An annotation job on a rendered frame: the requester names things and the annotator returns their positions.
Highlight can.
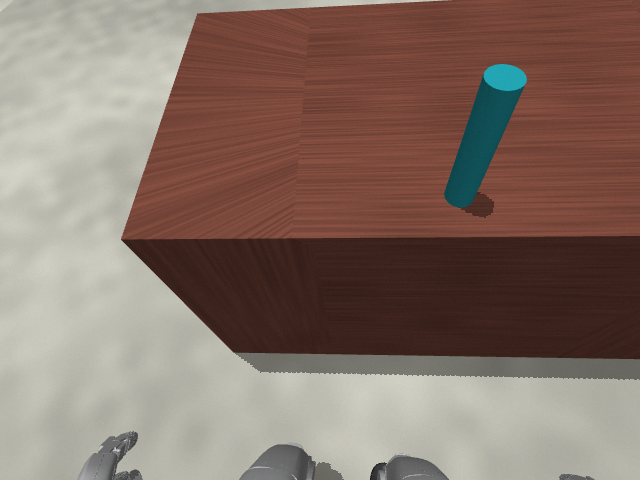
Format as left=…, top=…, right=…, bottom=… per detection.
left=444, top=64, right=527, bottom=207

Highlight right robot foot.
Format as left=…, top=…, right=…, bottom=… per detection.
left=370, top=463, right=387, bottom=480

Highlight left robot hand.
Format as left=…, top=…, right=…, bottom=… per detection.
left=77, top=431, right=143, bottom=480

